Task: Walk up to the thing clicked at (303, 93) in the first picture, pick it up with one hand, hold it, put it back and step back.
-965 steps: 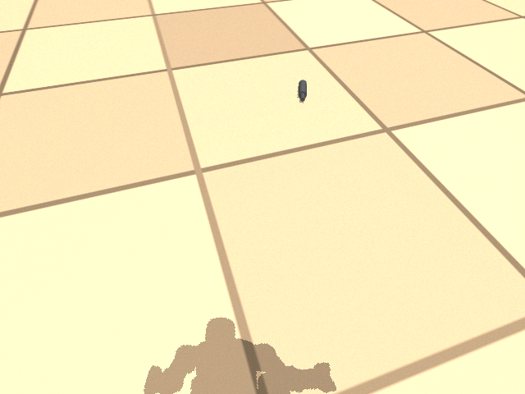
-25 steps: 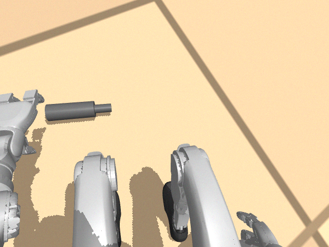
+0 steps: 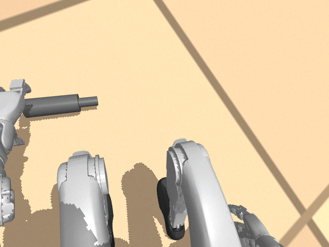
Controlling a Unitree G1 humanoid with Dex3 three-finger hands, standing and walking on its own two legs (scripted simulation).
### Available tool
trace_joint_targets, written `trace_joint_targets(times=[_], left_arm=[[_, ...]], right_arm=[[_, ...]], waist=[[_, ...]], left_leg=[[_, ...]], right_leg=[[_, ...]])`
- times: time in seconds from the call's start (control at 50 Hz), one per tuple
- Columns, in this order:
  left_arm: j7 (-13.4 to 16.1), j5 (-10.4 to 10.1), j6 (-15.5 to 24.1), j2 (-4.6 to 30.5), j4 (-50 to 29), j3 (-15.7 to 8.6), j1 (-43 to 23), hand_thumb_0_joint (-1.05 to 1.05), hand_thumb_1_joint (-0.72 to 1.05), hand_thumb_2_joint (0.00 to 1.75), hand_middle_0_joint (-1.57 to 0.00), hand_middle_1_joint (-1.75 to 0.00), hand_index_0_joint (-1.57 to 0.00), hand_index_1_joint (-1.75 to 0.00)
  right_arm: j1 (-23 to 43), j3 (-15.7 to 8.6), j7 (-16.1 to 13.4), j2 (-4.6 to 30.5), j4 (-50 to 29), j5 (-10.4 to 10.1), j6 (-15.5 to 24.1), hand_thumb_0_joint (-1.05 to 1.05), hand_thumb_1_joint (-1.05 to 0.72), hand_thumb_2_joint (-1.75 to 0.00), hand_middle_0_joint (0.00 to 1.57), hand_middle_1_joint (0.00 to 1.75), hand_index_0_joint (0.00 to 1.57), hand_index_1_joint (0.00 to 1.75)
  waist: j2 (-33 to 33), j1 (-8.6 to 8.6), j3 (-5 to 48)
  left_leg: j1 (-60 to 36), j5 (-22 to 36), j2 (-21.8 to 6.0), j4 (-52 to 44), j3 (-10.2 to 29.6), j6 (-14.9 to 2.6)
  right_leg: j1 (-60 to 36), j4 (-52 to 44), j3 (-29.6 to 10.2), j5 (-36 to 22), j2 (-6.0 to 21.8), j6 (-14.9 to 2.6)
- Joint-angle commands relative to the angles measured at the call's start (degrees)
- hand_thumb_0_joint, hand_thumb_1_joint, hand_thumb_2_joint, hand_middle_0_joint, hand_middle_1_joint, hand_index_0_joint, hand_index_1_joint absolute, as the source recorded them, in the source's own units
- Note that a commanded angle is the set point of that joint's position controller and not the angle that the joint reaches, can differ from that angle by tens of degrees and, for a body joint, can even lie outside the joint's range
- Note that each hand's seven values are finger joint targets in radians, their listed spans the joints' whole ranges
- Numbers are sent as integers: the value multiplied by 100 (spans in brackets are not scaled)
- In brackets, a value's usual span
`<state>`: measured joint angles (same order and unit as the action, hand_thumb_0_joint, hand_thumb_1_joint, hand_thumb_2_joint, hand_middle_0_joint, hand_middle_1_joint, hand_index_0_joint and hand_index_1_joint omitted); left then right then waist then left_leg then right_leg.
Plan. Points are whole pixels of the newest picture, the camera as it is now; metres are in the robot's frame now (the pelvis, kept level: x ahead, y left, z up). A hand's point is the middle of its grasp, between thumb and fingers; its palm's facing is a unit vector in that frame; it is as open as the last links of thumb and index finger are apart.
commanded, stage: rise first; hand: left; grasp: from above
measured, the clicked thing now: (63, 104) +0.50 +0.24 -0.31
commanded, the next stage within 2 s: approach in 1.82 s
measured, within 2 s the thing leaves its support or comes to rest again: neither
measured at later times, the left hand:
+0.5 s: hand (20, 118) +0.42 +0.31 -0.19, palm faces -0.45 -0.08 -0.89, open 14.1 cm
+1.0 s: hand (24, 112) +0.44 +0.31 -0.20, palm faces -0.46 -0.08 -0.88, open 14.1 cm
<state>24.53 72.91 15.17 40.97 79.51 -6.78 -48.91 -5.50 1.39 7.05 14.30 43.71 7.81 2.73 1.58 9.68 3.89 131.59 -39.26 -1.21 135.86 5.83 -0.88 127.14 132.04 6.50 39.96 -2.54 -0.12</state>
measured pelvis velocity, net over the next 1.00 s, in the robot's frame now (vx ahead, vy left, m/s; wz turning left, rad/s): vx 0.00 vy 0.00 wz -0.03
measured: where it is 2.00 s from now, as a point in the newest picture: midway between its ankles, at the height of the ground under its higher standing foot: (139, 225)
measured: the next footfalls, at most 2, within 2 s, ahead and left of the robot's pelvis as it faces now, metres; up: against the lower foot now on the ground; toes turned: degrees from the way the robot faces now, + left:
none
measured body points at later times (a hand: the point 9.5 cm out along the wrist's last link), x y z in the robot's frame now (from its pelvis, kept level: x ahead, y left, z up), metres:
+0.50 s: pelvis +0.00 +0.00 -0.01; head +0.24 +0.08 +0.36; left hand +0.44 +0.32 -0.14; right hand +0.08 -0.27 -0.12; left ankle +0.08 +0.12 -0.31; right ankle +0.09 -0.11 -0.31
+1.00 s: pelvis +0.00 +0.00 -0.02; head +0.25 +0.08 +0.35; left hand +0.46 +0.31 -0.15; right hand +0.06 -0.27 -0.12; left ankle +0.08 +0.12 -0.31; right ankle +0.09 -0.11 -0.31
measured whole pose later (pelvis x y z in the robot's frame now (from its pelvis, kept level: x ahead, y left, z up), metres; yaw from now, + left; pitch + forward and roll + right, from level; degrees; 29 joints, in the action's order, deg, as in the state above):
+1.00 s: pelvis +0.00 +0.00 -0.02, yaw -2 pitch +33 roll -9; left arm 24.3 72.3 14.4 44.7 83.8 -5.5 -53.2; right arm -7.0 5.6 7.8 15.4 42.5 8.5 3.2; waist 2.2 12.9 1.4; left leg 134.2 -39.6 -1.2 139.6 7.5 -0.7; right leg 129.2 134.7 8.0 39.8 -2.9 0.0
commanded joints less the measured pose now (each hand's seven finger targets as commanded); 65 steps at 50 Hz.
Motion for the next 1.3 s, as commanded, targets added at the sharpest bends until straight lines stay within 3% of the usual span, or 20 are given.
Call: trace_joint_targets(times=[0.0, 0.06, 0.12, 0.14, 0.2, 0.22, 0.32, 0.38, 0.42, 0.46, 0.52, 0.58, 0.6, 0.78, 0.88, 0.96, 1.12, 1.2, 1.26, 1.28], left_arm=[[177, -137, -49, 1558, -705, -223, -1453, 0, -53, 99, -7, -102, -8, -101], [134, -160, -41, 1550, -659, -165, -1442, 0, -52, 98, -7, -102, -8, -101], [139, -168, -30, 1663, -731, -248, -1446, 0, -52, 98, -7, -102, -9, -100], [138, -182, -20, 1577, -723, -182, -1555, 0, -52, 98, -6, -103, -8, -101], [149, -161, 11, 1592, -713, -173, -1537, 0, -53, 99, -6, -103, -8, -101], [153, -153, 14, 1663, -686, -188, -1518, 0, -52, 98, -7, -103, -8, -101], [165, -136, 25, 1544, -641, -93, -1597, 0, -55, 101, -7, -102, -7, -102], [230, -129, -1, 1632, -723, -156, -1629, 0, -54, 100, -8, -101, -8, -100], [236, -138, -27, 1543, -595, -65, -1707, 0, -54, 100, -7, -102, -8, -101], [249, -129, -18, 1619, -569, -49, -1772, 0, -54, 100, -8, -101, -8, -101], [238, -126, -52, 1683, -612, -67, -1769, 0, -54, 100, -7, -103, -7, -102], [221, -105, -77, 1590, -539, -31, -1788, 0, -54, 100, -7, -102, -8, -101], [220, -96, -77, 1646, -606, -14, -1861, 0, -54, 100, -7, -103, -7, -102], [192, -135, -95, 1723, -337, -23, -1938, 0, -52, 98, -8, -103, -9, -102], [173, -107, -63, 1795, -394, -23, -1951, 0, -54, 100, -7, -103, -8, -103], [177, -104, -77, 1784, -212, 45, -2049, 0, -56, 101, -7, -103, -7, -103], [193, -102, -87, 1923, -238, 7, -2237, 0, -54, 100, -8, -102, -8, -102], [185, -119, -86, 2076, -223, -95, -2099, 0, -55, 101, -7, -103, -7, -102], [149, -106, -113, 1997, -347, -65, -2159, 0, -54, 100, -7, -103, -7, -103], [147, -106, -115, 2054, -413, -63, -2101, 0, -54, 100, -8, -103, -8, -103]], right_arm=[[-1140, -425, -66, 1359, -86, 18, 38, 0, -91, -90, 20, 30, 20, 30], [-1129, -380, -56, 1342, -116, 3, 29, 0, -91, -90, 20, 30, 20, 30], [-1142, -365, -57, 1362, -92, 2, 24, 0, -91, -90, 20, 30, 20, 30], [-1143, -366, -54, 1405, -108, 17, 25, 0, -90, -90, 20, 30, 20, 30], [-1189, -317, -50, 1412, -103, 25, 14, 0, -90, -90, 20, 30, 20, 30], [-1158, -298, -46, 1389, -101, 10, 10, 0, -90, -90, 20, 30, 20, 30], [-1206, -277, -30, 1448, -105, 33, 28, 0, -90, -90, 20, 30, 20, 30], [-1206, -247, -27, 1455, -106, 33, 24, 0, -91, -90, 20, 30, 20, 30], [-1214, -226, -15, 1485, -119, 61, 42, 0, -90, -90, 20, 30, 20, 30], [-1185, -212, -26, 1474, -127, 49, 39, 0, -91, -90, 20, 30, 20, 30], [-1192, -195, -31, 1493, -112, 44, 63, 0, -91, -90, 20, 30, 20, 30], [-1240, -196, -20, 1522, -121, 45, 76, 0, -90, -90, 20, 30, 20, 30], [-1214, -183, -20, 1504, -111, 36, 62, 0, -91, -90, 20, 30, 20, 30], [-1298, -90, -1, 1523, -151, 68, 81, 0, -91, -90, 20, 30, 20, 30], [-1266, -51, 0, 1530, -161, 80, 76, 0, -91, -90, 20, 30, 20, 30], [-1279, -25, 1, 1552, -154, 87, 81, 0, -91, -90, 20, 30, 20, 30], [-1312, 29, 7, 1604, -159, 104, 103, 0, -90, -90, 20, 30, 20, 30], [-1303, 58, 8, 1589, -183, 113, 102, 0, -90, -90, 20, 30, 20, 30], [-1329, 44, 20, 1618, -187, 125, 126, 0, -90, -90, 20, 30, 20, 30], [-1308, 49, 22, 1593, -191, 111, 109, 0, -91, -90, 20, 30, 20, 30]], waist=[[-1531, -96, 3899], [-1385, -26, 3767], [-1495, -88, 3828], [-1495, 5, 3795], [-1479, 31, 3844], [-1488, -31, 3826], [-1620, 86, 3694], [-1745, 19, 3840], [-1646, 162, 3654], [-1639, 135, 3594], [-1690, 69, 3664], [-1789, 200, 3678], [-1833, 138, 3772], [-1662, 278, 3495], [-1813, 239, 3721], [-1672, 353, 3477], [-1802, 414, 3536], [-1730, 311, 3607], [-1975, 369, 3624], [-2122, 301, 3693]], left_leg=[[-3132, 1113, 79, -1327, -270, -118], [-2892, 1041, 89, -1259, -272, -145], [-2983, 1068, 80, -1251, -276, -126], [-2980, 997, 58, -1237, -234, -118], [-2891, 1103, 80, -1178, -241, -120], [-2872, 1058, 89, -1206, -247, -120], [-2976, 1060, 64, -1188, -197, -95], [-3082, 1143, 61, -1202, -192, -66], [-2877, 998, 57, -1156, -197, -95], [-2725, 844, 68, -1154, -214, -108], [-2837, 878, 58, -1155, -204, -94], [-3022, 1049, 49, -1173, -115, -52], [-2987, 1053, 59, -1164, -140, -59], [-2627, 992, 72, -1025, -216, -110], [-2766, 1060, 68, -1032, -182, -78], [-2604, 933, 56, -979, -161, -100], [-2712, 1097, 42, -935, -126, -90], [-2568, 970, 51, -913, -166, -111], [-2862, 1082, 40, -997, -108, -59], [-2863, 1133, 42, -979, -140, -51]], right_leg=[[-1734, -1352, 190, -1317, -152, -214], [-1784, -1361, 190, -1277, -167, -200], [-1802, -1315, 189, -1286, -166, -209], [-1681, -1289, 225, -1229, -172, -212], [-1789, -1273, 244, -1352, -195, -205], [-1788, -1271, 226, -1290, -197, -212], [-1588, -1190, 283, -1302, -195, -223], [-1642, -1147, 295, -1362, -193, -231], [-1577, -1190, 309, -1278, -205, -213], [-1553, -1235, 282, -1143, -201, -215], [-1545, -1186, 287, -1163, -196, -225], [-1469, -1057, 345, -1311, -170, -223], [-1501, -1075, 336, -1326, -201, -240], [-1662, -1152, 303, -1315, -188, -188], [-1701, -1086, 344, -1358, -222, -208], [-1571, -1110, 363, -1278, -229, -201], [-1551, -1044, 396, -1444, -226, -193], [-1710, -1107, 358, -1323, -235, -180], [-1570, -1007, 424, -1400, -215, -204], [-1655, -1003, 392, -1452, -224, -216]])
